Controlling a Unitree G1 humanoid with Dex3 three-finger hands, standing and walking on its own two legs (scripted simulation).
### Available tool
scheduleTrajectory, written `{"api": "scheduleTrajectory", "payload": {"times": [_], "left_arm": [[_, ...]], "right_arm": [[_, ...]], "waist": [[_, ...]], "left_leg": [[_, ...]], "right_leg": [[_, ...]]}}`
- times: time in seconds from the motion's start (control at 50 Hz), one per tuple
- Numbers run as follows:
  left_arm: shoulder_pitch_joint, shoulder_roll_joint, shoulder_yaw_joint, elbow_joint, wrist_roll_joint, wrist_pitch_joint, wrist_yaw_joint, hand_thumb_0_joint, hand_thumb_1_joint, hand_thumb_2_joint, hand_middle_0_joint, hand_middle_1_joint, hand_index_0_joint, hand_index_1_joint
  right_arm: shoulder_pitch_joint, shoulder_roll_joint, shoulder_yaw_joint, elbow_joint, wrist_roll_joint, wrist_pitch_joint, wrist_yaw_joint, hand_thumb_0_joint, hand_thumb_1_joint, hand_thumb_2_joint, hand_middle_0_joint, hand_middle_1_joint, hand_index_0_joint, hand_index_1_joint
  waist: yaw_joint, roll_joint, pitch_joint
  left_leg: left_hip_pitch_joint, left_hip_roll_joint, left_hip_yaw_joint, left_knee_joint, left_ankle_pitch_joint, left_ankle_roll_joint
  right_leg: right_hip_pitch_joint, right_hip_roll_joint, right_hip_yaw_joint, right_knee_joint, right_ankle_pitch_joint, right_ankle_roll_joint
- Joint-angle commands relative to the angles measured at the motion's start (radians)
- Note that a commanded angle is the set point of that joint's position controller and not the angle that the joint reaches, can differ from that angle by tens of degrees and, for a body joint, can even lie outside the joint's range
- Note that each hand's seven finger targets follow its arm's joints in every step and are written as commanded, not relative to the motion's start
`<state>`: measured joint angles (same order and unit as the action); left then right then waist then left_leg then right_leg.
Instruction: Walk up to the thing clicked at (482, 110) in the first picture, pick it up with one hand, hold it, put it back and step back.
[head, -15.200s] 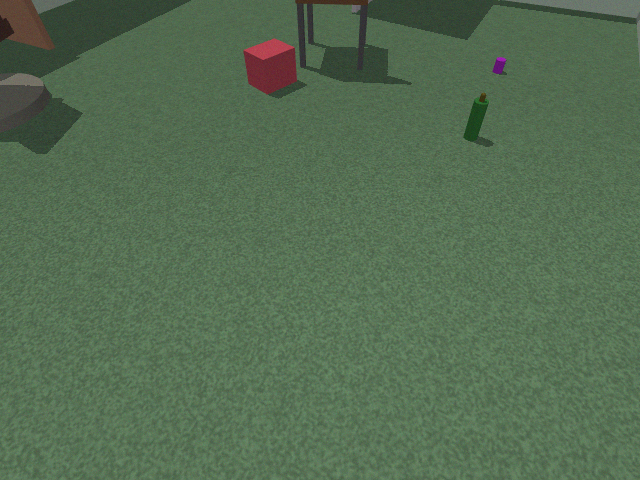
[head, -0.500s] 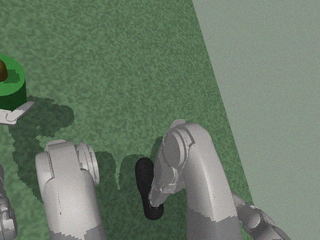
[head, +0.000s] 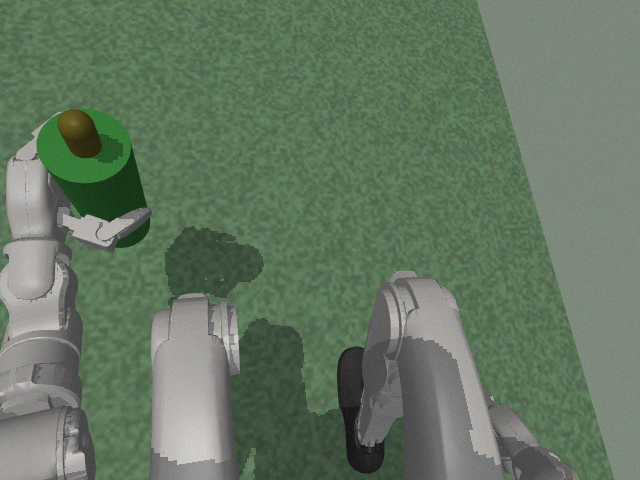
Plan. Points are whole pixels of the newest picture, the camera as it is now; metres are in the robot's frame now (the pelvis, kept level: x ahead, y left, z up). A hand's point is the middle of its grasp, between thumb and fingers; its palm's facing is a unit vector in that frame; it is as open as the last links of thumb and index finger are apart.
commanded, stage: settle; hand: left
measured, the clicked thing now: (104, 184) +0.44 +0.24 -0.04
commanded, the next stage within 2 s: lift in 0.86 s
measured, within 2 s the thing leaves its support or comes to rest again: neither
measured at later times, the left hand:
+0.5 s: hand (107, 158) +0.45 +0.22 +0.01, palm faces +0.12 -0.99 -0.04, open 10.3 cm
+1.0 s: hand (97, 146) +0.45 +0.23 +0.03, palm faces +0.15 -0.99 -0.02, open 10.3 cm
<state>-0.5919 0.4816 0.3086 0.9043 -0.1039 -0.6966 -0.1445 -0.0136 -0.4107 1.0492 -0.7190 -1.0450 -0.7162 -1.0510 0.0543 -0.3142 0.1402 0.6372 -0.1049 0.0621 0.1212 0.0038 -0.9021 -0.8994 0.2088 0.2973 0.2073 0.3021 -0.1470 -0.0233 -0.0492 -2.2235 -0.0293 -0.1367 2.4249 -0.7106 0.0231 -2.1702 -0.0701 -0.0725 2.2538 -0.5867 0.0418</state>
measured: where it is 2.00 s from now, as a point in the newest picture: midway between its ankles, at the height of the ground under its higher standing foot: (289, 453)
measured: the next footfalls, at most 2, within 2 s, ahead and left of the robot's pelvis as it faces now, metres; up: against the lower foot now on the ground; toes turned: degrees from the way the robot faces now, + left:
none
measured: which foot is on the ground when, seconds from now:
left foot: down 0.00-1.00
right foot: down 0.00-1.00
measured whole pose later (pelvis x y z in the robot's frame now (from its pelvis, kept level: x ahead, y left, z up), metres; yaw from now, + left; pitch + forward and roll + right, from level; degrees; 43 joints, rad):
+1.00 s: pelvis +0.00 -0.01 +0.05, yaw +5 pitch +32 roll -5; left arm -0.67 0.38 0.38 0.95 -0.11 -0.61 -0.21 -0.01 -0.48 1.13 -0.73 -1.07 -0.73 -1.08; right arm 0.12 -0.29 0.04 0.66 -0.06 0.01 0.06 0.01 -0.91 -0.90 0.21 0.30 0.21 0.30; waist -0.13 0.00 -0.14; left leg -2.10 -0.03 -0.07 2.25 -0.70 0.00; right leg -2.11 -0.08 -0.02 2.15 -0.60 0.03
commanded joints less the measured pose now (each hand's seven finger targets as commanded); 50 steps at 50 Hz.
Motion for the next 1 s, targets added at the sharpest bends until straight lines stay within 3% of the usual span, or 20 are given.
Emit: {"api": "scheduleTrajectory", "payload": {"times": [0.0, 0.04, 0.06, 0.08, 0.12, 0.14, 0.16, 0.24, 0.26, 0.28, 0.34, 0.54, 0.58, 0.62, 0.74, 0.82, 0.84, 0.92, 0.96, 0.98], "left_arm": [[-0.303, 0.15, 0.033, -0.22, -0.018, -0.044, -0.026, 0.0, 0.155, 1.253, -1.309, -1.42, -1.302, -1.441], [-0.291, 0.129, 0.042, -0.203, -0.029, -0.033, -0.034, 0.0, 0.125, 1.259, -1.307, -1.426, -1.299, -1.448], [-0.299, 0.133, 0.053, -0.221, -0.033, -0.028, -0.037, 0.0, 0.111, 1.266, -1.309, -1.434, -1.301, -1.456], [-0.3, 0.133, 0.054, -0.213, -0.031, -0.023, -0.038, 0.0, 0.088, 1.26, -1.298, -1.423, -1.29, -1.447], [-0.264, 0.138, 0.071, -0.18, -0.026, -0.013, -0.041, 0.0, 0.101, 1.266, -1.306, -1.429, -1.297, -1.453], [-0.272, 0.136, 0.071, -0.198, -0.024, -0.011, -0.044, 0.0, 0.119, 1.275, -1.32, -1.438, -1.311, -1.462], [-0.323, 0.101, 0.039, -0.24, -0.03, -0.012, -0.053, 0.0, 0.098, 1.278, -1.316, -1.437, -1.307, -1.462], [-0.276, 0.133, 0.096, -0.207, -0.031, 0.004, -0.055, 0.0, 0.083, 1.267, -1.314, -1.431, -1.304, -1.455], [-0.284, 0.129, 0.097, -0.212, -0.031, 0.004, -0.057, 0.0, 0.065, 1.265, -1.323, -1.437, -1.314, -1.461], [-0.303, 0.093, 0.072, -0.222, -0.036, 0.005, -0.061, 0.0, 0.057, 1.257, -1.322, -1.43, -1.313, -1.454], [-0.298, 0.115, 0.094, -0.192, -0.029, 0.014, -0.063, 0.0, 0.053, 1.277, -1.33, -1.446, -1.32, -1.473], [-0.35, 0.09, 0.087, -0.17, -0.03, 0.009, -0.075, 0.0, 0.056, 1.281, -1.335, -1.442, -1.326, -1.468], [-0.377, 0.111, 0.096, -0.206, -0.027, 0.005, -0.071, 0.0, 0.082, 1.295, -1.343, -1.446, -1.333, -1.472], [-0.37, 0.077, 0.08, -0.198, -0.026, 0.007, -0.076, 0.0, 0.077, 1.297, -1.346, -1.444, -1.336, -1.471], [-0.374, 0.079, 0.091, -0.176, -0.018, 0.01, -0.069, 0.0, 0.083, 1.302, -1.328, -1.433, -1.318, -1.46], [-0.394, 0.074, 0.077, -0.166, -0.015, 0.012, -0.067, 0.0, 0.081, 1.311, -1.326, -1.433, -1.316, -1.461], [-0.371, 0.091, 0.099, -0.145, -0.015, 0.013, -0.067, 0.0, 0.094, 1.32, -1.318, -1.429, -1.307, -1.458], [-0.417, 0.089, 0.096, -0.182, -0.021, 0.007, -0.063, 0.0, 0.107, 1.333, -1.318, -1.432, -1.307, -1.462], [-0.416, 0.081, 0.082, -0.163, -0.019, 0.009, -0.066, 0.0, 0.116, 1.25, -1.359, -1.465, -1.382, -1.456], [-0.419, 0.084, 0.085, -0.178, -0.022, 0.006, -0.066, 0.0, 0.058, 1.231, -1.373, -1.485, -1.393, -1.481]], "right_arm": [[0.108, -0.25, -0.116, -0.048, 0.019, -0.015, -0.033, 0.0, -0.907, -0.902, 0.2, 0.3, 0.199, 0.3], [0.116, -0.24, -0.123, -0.054, 0.025, -0.019, -0.037, 0.0, -0.91, -0.903, 0.2, 0.3, 0.199, 0.3], [0.12, -0.235, -0.128, -0.048, 0.026, -0.021, -0.041, 0.0, -0.91, -0.903, 0.2, 0.3, 0.199, 0.3], [0.121, -0.232, -0.131, -0.056, 0.027, -0.022, -0.042, 0.0, -0.908, -0.903, 0.2, 0.3, 0.199, 0.3], [0.118, -0.227, -0.133, -0.063, 0.032, -0.024, -0.045, 0.0, -0.913, -0.904, 0.2, 0.3, 0.199, 0.3], [0.118, -0.224, -0.141, -0.067, 0.032, -0.025, -0.05, 0.0, -0.909, -0.903, 0.2, 0.3, 0.199, 0.3], [0.126, -0.218, -0.145, -0.052, 0.033, -0.027, -0.051, 0.0, -0.909, -0.904, 0.2, 0.3, 0.199, 0.3], [0.136, -0.215, -0.154, -0.053, 0.041, -0.033, -0.057, 0.0, -0.913, -0.904, 0.2, 0.3, 0.199, 0.3], [0.139, -0.213, -0.156, -0.059, 0.04, -0.032, -0.057, 0.0, -0.915, -0.904, 0.2, 0.3, 0.199, 0.3], [0.15, -0.206, -0.157, -0.049, 0.04, -0.033, -0.058, 0.0, -0.915, -0.904, 0.2, 0.3, 0.199, 0.3], [0.151, -0.197, -0.163, -0.046, 0.04, -0.039, -0.064, 0.0, -0.913, -0.905, 0.2, 0.3, 0.199, 0.3], [0.141, -0.19, -0.173, -0.056, 0.042, -0.059, -0.071, 0.0, -0.912, -0.904, 0.2, 0.3, 0.199, 0.3], [0.153, -0.192, -0.181, -0.053, 0.042, -0.063, -0.073, 0.0, -0.907, -0.903, 0.2, 0.3, 0.199, 0.3], [0.16, -0.19, -0.181, -0.049, 0.043, -0.065, -0.072, 0.0, -0.909, -0.903, 0.199, 0.3, 0.199, 0.3], [0.17, -0.187, -0.177, -0.039, 0.042, -0.068, -0.072, 0.0, -0.908, -0.904, 0.199, 0.3, 0.199, 0.3], [0.169, -0.19, -0.178, -0.042, 0.043, -0.069, -0.072, 0.0, -0.907, -0.904, 0.199, 0.3, 0.199, 0.3], [0.164, -0.19, -0.178, -0.046, 0.043, -0.07, -0.073, 0.0, -0.902, -0.903, 0.199, 0.3, 0.199, 0.3], [0.183, -0.183, -0.174, -0.046, 0.043, -0.07, -0.073, 0.0, -0.899, -0.902, 0.199, 0.3, 0.199, 0.3], [0.176, -0.181, -0.174, -0.046, 0.043, -0.072, -0.072, 0.0, -0.943, -0.906, 0.2, 0.299, 0.199, 0.299], [0.176, -0.183, -0.175, -0.047, 0.043, -0.073, -0.072, 0.0, -0.943, -0.906, 0.2, 0.299, 0.199, 0.299]], "waist": [[-0.018, 0.24, -0.645], [-0.018, 0.202, -0.65], [-0.004, 0.203, -0.672], [-0.01, 0.203, -0.683], [0.005, 0.196, -0.682], [0.009, 0.18, -0.697], [-0.004, 0.189, -0.689], [0.02, 0.17, -0.713], [0.014, 0.166, -0.726], [0.005, 0.163, -0.729], [0.016, 0.124, -0.71], [0.016, 0.142, -0.695], [0.025, 0.14, -0.723], [0.015, 0.162, -0.712], [0.019, 0.179, -0.704], [0.013, 0.174, -0.689], [0.018, 0.161, -0.694], [0.017, 0.149, -0.722], [0.005, 0.159, -0.687], [0.017, 0.154, -0.695]], "left_leg": [[0.418, 0.004, 0.04, -0.379, 0.081, -0.01], [0.394, 0.0, 0.059, -0.372, 0.099, -0.005], [0.404, -0.001, 0.068, -0.369, 0.113, -0.004], [0.406, -0.001, 0.072, -0.372, 0.115, -0.003], [0.419, 0.0, 0.076, -0.388, 0.12, -0.005], [0.416, -0.002, 0.086, -0.382, 0.127, -0.002], [0.416, -0.002, 0.088, -0.386, 0.119, -0.001], [0.422, -0.002, 0.094, -0.399, 0.152, -0.001], [0.426, -0.003, 0.093, -0.402, 0.166, -0.002], [0.432, -0.002, 0.096, -0.401, 0.181, -0.003], [0.395, -0.004, 0.115, -0.393, 0.159, 0.007], [0.431, -0.004, 0.114, -0.447, 0.076, 0.006], [0.448, -0.005, 0.119, -0.453, 0.094, 0.005], [0.473, -0.005, 0.108, -0.466, 0.113, -0.001], [0.51, -0.003, 0.1, -0.48, 0.131, -0.004], [0.502, -0.005, 0.094, -0.496, 0.099, -0.004], [0.494, -0.006, 0.099, -0.493, 0.089, 0.0], [0.496, -0.008, 0.103, -0.501, 0.101, 0.0], [0.482, -0.007, 0.108, -0.501, 0.068, 0.001], [0.482, -0.009, 0.107, -0.512, 0.053, 0.003]], "right_leg": [[0.323, 0.047, -0.059, -0.17, 0.084, -0.078], [0.361, 0.048, -0.051, -0.184, 0.092, -0.076], [0.371, 0.047, -0.045, -0.191, 0.101, -0.076], [0.382, 0.046, -0.043, -0.198, 0.099, -0.075], [0.391, 0.044, -0.038, -0.203, 0.098, -0.076], [0.403, 0.045, -0.033, -0.216, 0.103, -0.074], [0.393, 0.043, -0.031, -0.22, 0.099, -0.076], [0.43, 0.038, -0.022, -0.223, 0.116, -0.076], [0.439, 0.037, -0.02, -0.225, 0.128, -0.075], [0.443, 0.037, -0.017, -0.229, 0.143, -0.076], [0.481, 0.037, 0.001, -0.258, 0.126, -0.07], [0.44, 0.035, 0.002, -0.289, 0.046, -0.076], [0.462, 0.036, 0.006, -0.296, 0.056, -0.076], [0.425, 0.033, -0.001, -0.284, 0.075, -0.08], [0.411, 0.028, 0.0, -0.283, 0.09, -0.081], [0.407, 0.027, -0.002, -0.291, 0.065, -0.081], [0.42, 0.028, 0.0, -0.298, 0.056, -0.079], [0.451, 0.029, 0.001, -0.309, 0.063, -0.078], [0.441, 0.03, 0.003, -0.317, 0.038, -0.076], [0.448, 0.03, 0.004, -0.325, 0.026, -0.076]]}}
